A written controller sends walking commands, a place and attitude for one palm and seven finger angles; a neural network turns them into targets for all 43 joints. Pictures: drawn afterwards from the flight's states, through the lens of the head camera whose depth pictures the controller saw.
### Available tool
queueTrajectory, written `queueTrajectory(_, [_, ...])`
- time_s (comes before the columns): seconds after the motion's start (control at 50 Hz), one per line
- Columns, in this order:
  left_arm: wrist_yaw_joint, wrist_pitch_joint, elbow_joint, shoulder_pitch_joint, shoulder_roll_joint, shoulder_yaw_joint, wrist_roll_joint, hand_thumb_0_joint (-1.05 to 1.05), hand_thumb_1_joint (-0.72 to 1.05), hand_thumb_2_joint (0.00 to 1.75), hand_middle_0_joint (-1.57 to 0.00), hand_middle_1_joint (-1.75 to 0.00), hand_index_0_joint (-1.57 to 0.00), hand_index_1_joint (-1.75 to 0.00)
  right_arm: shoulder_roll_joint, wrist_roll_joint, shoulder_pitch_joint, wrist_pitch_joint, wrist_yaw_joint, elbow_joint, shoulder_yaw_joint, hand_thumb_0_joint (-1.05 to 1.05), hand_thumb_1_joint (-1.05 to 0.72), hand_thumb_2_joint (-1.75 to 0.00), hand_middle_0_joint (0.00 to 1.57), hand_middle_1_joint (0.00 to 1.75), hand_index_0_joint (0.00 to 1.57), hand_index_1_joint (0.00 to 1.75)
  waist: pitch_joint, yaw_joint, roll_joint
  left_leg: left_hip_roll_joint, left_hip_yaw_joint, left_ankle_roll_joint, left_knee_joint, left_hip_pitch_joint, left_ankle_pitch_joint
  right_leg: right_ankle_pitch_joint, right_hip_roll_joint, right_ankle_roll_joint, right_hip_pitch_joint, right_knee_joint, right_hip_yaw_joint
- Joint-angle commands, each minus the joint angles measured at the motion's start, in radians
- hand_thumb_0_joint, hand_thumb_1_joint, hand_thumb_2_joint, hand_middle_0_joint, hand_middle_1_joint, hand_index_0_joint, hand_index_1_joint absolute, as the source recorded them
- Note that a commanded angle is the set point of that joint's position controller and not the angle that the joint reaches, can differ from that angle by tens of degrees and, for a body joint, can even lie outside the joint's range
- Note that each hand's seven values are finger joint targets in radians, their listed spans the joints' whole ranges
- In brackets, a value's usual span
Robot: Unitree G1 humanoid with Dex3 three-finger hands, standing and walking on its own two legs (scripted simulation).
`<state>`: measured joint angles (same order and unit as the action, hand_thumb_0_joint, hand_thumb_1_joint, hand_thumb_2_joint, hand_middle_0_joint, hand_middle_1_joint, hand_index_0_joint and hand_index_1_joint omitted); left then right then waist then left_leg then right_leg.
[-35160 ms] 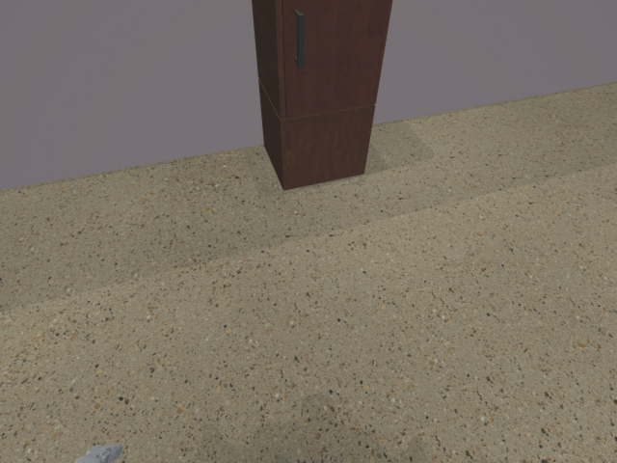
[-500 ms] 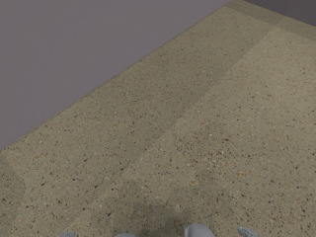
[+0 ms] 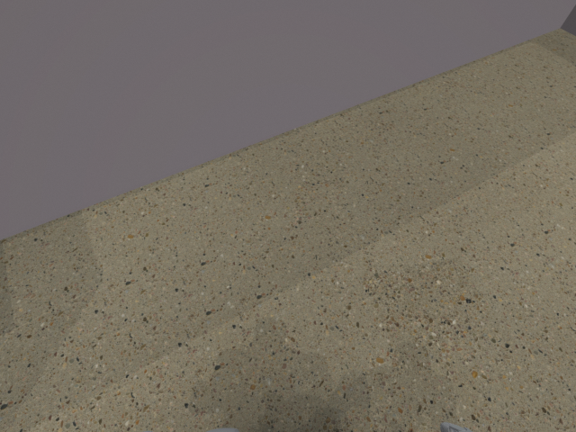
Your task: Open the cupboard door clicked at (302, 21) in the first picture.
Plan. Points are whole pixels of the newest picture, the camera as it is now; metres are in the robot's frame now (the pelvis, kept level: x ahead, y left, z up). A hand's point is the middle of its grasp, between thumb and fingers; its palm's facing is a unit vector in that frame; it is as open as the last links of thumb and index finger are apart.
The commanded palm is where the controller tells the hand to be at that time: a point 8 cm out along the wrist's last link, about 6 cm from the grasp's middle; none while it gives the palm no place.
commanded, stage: turn to face it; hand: left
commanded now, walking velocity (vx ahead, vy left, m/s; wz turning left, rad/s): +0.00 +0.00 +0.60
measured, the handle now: out of the picture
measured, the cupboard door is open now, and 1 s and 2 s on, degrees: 43 43 43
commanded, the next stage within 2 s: none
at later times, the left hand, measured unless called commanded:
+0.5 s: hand out of the picture +0.05 +0.16 -0.13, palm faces +0.28 -0.91 -0.30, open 7.4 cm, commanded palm none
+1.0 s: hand out of the picture -0.01 +0.18 -0.15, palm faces +0.57 -0.77 -0.29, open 7.4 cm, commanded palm none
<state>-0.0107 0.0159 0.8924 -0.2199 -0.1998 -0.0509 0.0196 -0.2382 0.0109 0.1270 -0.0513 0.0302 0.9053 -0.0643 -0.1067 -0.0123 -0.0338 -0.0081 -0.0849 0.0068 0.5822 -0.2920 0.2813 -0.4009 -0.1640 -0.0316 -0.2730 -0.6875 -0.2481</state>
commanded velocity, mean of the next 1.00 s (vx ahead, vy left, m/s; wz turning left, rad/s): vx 0.00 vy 0.00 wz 0.60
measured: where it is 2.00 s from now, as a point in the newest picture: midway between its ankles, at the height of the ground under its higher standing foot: outside the picture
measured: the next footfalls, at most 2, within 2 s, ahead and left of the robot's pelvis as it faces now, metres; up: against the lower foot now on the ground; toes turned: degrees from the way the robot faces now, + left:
right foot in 0.32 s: +0.07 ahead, -0.15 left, +0.00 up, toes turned +8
left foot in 0.74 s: +0.01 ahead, +0.07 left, +0.00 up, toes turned +32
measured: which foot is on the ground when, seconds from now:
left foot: down 0.00-0.32, up 0.34-0.72, down 0.74-1.00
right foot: down 0.00-0.00, up 0.02-0.30, down 0.32-0.72, up 0.74-1.00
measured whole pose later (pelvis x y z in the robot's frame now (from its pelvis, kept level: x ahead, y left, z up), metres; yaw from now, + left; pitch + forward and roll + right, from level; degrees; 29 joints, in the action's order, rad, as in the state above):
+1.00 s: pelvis +0.04 -0.06 +0.01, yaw +35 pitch +1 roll +0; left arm -0.01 0.05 0.89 -0.14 -0.25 -0.08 0.02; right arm -0.22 0.02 0.15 -0.04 0.00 0.91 -0.05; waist -0.10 0.00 0.00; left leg 0.02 0.05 0.01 0.53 -0.29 0.26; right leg -0.45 -0.07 -0.08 -0.43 -0.89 -0.01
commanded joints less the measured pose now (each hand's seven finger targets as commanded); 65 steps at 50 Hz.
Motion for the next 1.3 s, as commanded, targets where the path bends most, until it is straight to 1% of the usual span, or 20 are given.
queueTrajectory(0.0, [-0.015,0.007,-0.134,0.128,-0.124,-0.035,0.004,0.0,0.9,0.9,-0.2,-0.3,-0.2,-0.3,-0.257,0.017,0.217,0.024,-0.032,-0.012,-0.064,0.0,-0.9,-0.9,0.2,0.3,0.2,0.3,0.212,-0.102,0.231,-0.403,0.498,0.243,-0.199,0.286,-0.608,-0.245,0.038,-0.046,-0.359,-0.457,0.207])
queueTrajectory(0.1, [0.001,0.017,-0.061,0.072,-0.12,-0.043,-0.004,0.0,0.9,0.9,-0.2,-0.3,-0.2,-0.3,-0.189,0.015,0.049,0.037,-0.049,-0.054,-0.04,0.0,-0.9,-0.9,0.2,0.3,0.2,0.3,0.144,-0.004,0.2,-0.22,0.296,0.149,-0.213,0.131,-0.465,-0.023,0.064,-0.057,-0.272,-0.418,0.24])
queueTrajectory(0.26, [-0.001,-0.004,-0.065,-0.021,-0.12,-0.041,-0.011,0.0,0.9,0.9,-0.2,-0.3,-0.2,-0.3,-0.197,0.012,-0.018,0.018,-0.041,-0.074,-0.055,0.0,-0.9,-0.9,0.2,0.3,0.2,0.3,0.166,0.042,0.204,-0.152,0.354,0.107,-0.103,-0.02,-0.335,0.106,0.161,-0.039,0.072,0.121,0.178])
queueTrajectory(0.28, [-0.007,-0.016,-0.055,-0.074,-0.158,-0.051,-0.005,0.0,0.9,0.9,-0.2,-0.3,-0.2,-0.3,-0.166,0.004,-0.029,0.018,-0.038,-0.084,-0.052,0.0,-0.9,-0.9,0.2,0.3,0.2,0.3,0.177,0.069,0.095,-0.092,0.315,0.058,-0.019,-0.108,-0.197,0.184,0.101,-0.026,0.197,0.278,0.229])
queueTrajectory(0.3, [-0.018,-0.027,-0.052,-0.103,-0.255,-0.071,0.012,0.0,0.9,0.9,-0.2,-0.3,-0.2,-0.3,-0.094,-0.006,-0.006,0.019,-0.031,-0.103,-0.043,0.0,-0.9,-0.9,0.2,0.3,0.2,0.3,0.191,0.074,-0.209,0.055,0.158,-0.025,0.218,-0.308,0.13,0.258,-0.179,0.066,0.326,0.39,0.526])
queueTrajectory(0.32, [-0.021,-0.022,-0.065,-0.094,-0.292,-0.069,0.01,0.0,0.9,0.9,-0.2,-0.3,-0.2,-0.3,-0.104,0.0,-0.027,0.018,-0.026,-0.119,-0.046,0.0,-0.9,-0.9,0.2,0.3,0.2,0.3,0.171,0.084,-0.249,0.068,0.13,-0.043,0.465,-0.301,0.373,0.369,-0.355,0.18,0.212,0.415,0.617])
queueTrajectory(0.42, [-0.028,-0.03,-0.086,0.023,-0.151,-0.032,0.002,0.0,0.9,0.9,-0.2,-0.3,-0.2,-0.3,-0.072,0.004,-0.016,-0.011,-0.006,-0.05,-0.032,0.0,-0.9,-0.9,0.2,0.3,0.2,0.3,0.118,0.004,-0.184,-0.01,0.103,-0.07,0.618,-0.284,0.154,0.615,-0.142,0.13,0.162,0.321,0.253])
queueTrajectory(0.58, [-0.025,-0.03,-0.036,-0.088,-0.206,-0.057,0.009,0.0,0.9,0.9,-0.2,-0.3,-0.2,-0.3,-0.037,-0.002,-0.106,0.004,-0.001,-0.068,-0.007,0.0,-0.9,-0.9,0.2,0.3,0.2,0.3,0.15,0.066,-0.163,0.003,-0.012,-0.057,0.194,-0.167,0.189,0.791,-0.206,0.147,0.287,0.244,0.166])
queueTrajectory(0.66, [-0.015,-0.027,-0.027,-0.057,-0.216,-0.067,-0.001,0.0,0.9,0.9,-0.2,-0.3,-0.2,-0.3,-0.072,0.003,-0.012,0.017,-0.007,-0.055,-0.016,0.0,-0.9,-0.9,0.2,0.3,0.2,0.3,0.179,0.001,-0.119,0.022,-0.036,-0.025,-0.077,0.072,0.001,0.721,-0.194,0.079,0.173,0.09,0.091])
queueTrajectory(0.68, [-0.01,-0.023,-0.042,-0.039,-0.198,-0.065,-0.008,0.0,0.9,0.9,-0.2,-0.3,-0.2,-0.3,-0.13,0.008,0.062,0.024,-0.009,-0.04,-0.033,0.0,-0.9,-0.9,0.2,0.3,0.2,0.3,0.228,-0.046,-0.006,-0.068,0.061,0.019,-0.153,0.263,-0.204,0.554,-0.158,0.026,0.016,-0.072,0.049])
queueTrajectory(0.7, [0.0,-0.017,-0.086,-0.006,-0.124,-0.046,-0.014,0.0,0.9,0.9,-0.2,-0.3,-0.2,-0.3,-0.253,0.018,0.136,0.028,-0.015,-0.034,-0.065,0.0,-0.9,-0.9,0.2,0.3,0.2,0.3,0.243,-0.089,0.339,-0.367,0.468,0.18,-0.184,0.406,-0.598,-0.159,0.006,-0.054,-0.293,-0.317,0.031])
queueTrajectory(0.72, [-0.01,-0.003,-0.128,0.083,-0.13,-0.031,0.0,0.0,0.9,0.9,-0.2,-0.3,-0.2,-0.3,-0.275,0.011,0.196,0.016,-0.021,-0.016,-0.063,0.0,-0.9,-0.9,0.2,0.3,0.2,0.3,0.211,-0.104,0.249,-0.435,0.478,0.249,-0.183,0.338,-0.678,-0.28,0.026,-0.041,-0.333,-0.423,0.159])
queueTrajectory(0.82, [-0.001,0.017,-0.053,0.048,-0.128,-0.043,0.0,0.0,0.9,0.9,-0.2,-0.3,-0.2,-0.3,-0.191,0.015,0.017,0.034,-0.05,-0.065,-0.037,0.0,-0.9,-0.9,0.2,0.3,0.2,0.3,0.146,-0.001,0.171,-0.246,0.328,0.171,-0.225,0.137,-0.433,-0.042,0.048,-0.054,-0.28,-0.457,0.25])
queueTrajectory(0.96, [0.0,0.009,-0.083,0.051,-0.108,-0.036,-0.006,0.0,0.9,0.9,-0.2,-0.3,-0.2,-0.3,-0.2,0.019,0.012,0.026,-0.041,-0.059,-0.051,0.0,-0.9,-0.9,0.2,0.3,0.2,0.3,0.153,0.001,0.193,-0.189,0.361,0.151,-0.185,0.07,-0.36,-0.036,0.134,-0.047,-0.1,-0.101,0.2])
queueTrajectory(1.02, [-0.004,-0.009,-0.07,-0.036,-0.132,-0.044,-0.008,0.0,0.9,0.9,-0.2,-0.3,-0.2,-0.3,-0.187,0.008,-0.026,0.019,-0.038,-0.071,-0.054,0.0,-0.9,-0.9,0.2,0.3,0.2,0.3,0.169,0.049,0.18,-0.134,0.367,0.098,-0.09,-0.055,-0.306,0.142,0.154,-0.037,0.126,0.176,0.188])
queueTrajectory(1.04, [-0.012,-0.021,-0.062,-0.081,-0.185,-0.055,0.0,0.0,0.9,0.9,-0.2,-0.3,-0.2,-0.3,-0.144,0.0,-0.024,0.019,-0.034,-0.08,-0.049,0.0,-0.9,-0.9,0.2,0.3,0.2,0.3,0.19,0.073,0.035,-0.059,0.305,0.041,0.028,-0.169,-0.133,0.178,0.027,-0.007,0.263,0.33,0.301])
queueTrajectory(1.06, [-0.021,-0.028,-0.06,-0.097,-0.275,-0.072,0.014,0.0,0.9,0.9,-0.2,-0.3,-0.2,-0.3,-0.074,-0.004,-0.016,0.022,-0.028,-0.103,-0.039,0.0,-0.9,-0.9,0.2,0.3,0.2,0.3,0.182,0.08,-0.266,0.096,0.118,-0.043,0.285,-0.338,0.262,0.306,-0.262,0.112,0.329,0.403,0.588])
queueTrajectory(1.08, [-0.021,-0.023,-0.07,-0.093,-0.287,-0.06,0.006,0.0,0.9,0.9,-0.2,-0.3,-0.2,-0.3,-0.106,0.005,-0.03,0.018,-0.023,-0.113,-0.041,0.0,-0.9,-0.9,0.2,0.3,0.2,0.3,0.162,0.082,-0.217,0.058,0.146,-0.035,0.513,-0.315,0.365,0.38,-0.351,0.196,0.2,0.395,0.581])
queueTrajectory(1.14, [-0.028,-0.021,-0.094,0.034,-0.172,-0.035,0.0,0.0,0.9,0.9,-0.2,-0.3,-0.2,-0.3,-0.093,0.008,-0.022,-0.004,-0.013,-0.059,-0.041,0.0,-0.9,-0.9,0.2,0.3,0.2,0.3,0.101,0.01,-0.18,-0.013,0.135,-0.058,0.688,-0.315,0.193,0.506,-0.188,0.157,0.131,0.336,0.346])
queueTrajectory(1.28, [-0.025,-0.028,-0.06,-0.057,-0.206,-0.05,0.007,0.0,0.9,0.9,-0.2,-0.3,-0.2,-0.3,-0.041,-0.001,-0.081,0.0,0.002,-0.058,-0.012,0.0,-0.9,-0.9,0.2,0.3,0.2,0.3,0.132,0.053,-0.152,0.0,0.001,-0.07,0.284,-0.201,0.181,0.74,-0.186,0.135,0.253,0.264,0.17])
